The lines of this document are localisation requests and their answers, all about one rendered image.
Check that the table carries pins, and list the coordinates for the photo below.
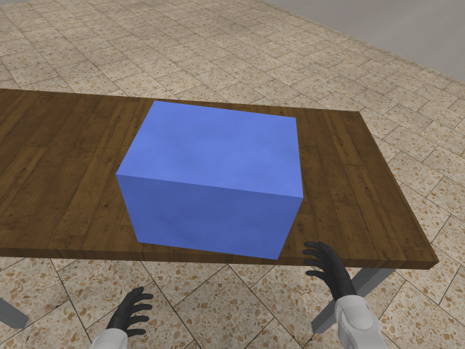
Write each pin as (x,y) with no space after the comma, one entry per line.
(60,197)

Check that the carton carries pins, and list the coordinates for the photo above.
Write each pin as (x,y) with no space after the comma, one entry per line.
(213,179)

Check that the robot right hand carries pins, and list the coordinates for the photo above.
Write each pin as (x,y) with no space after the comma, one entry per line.
(335,274)

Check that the robot right forearm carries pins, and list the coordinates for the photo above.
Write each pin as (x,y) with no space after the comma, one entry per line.
(358,327)

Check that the robot left forearm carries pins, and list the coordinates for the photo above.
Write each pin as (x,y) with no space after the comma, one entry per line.
(110,339)

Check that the robot left hand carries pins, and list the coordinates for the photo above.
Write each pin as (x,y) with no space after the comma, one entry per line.
(121,318)

